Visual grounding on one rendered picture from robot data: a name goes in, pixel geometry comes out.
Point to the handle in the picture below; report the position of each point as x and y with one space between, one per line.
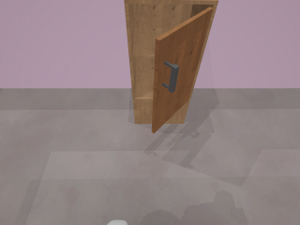
173 77

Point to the cupboard door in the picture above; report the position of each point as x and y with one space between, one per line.
182 46

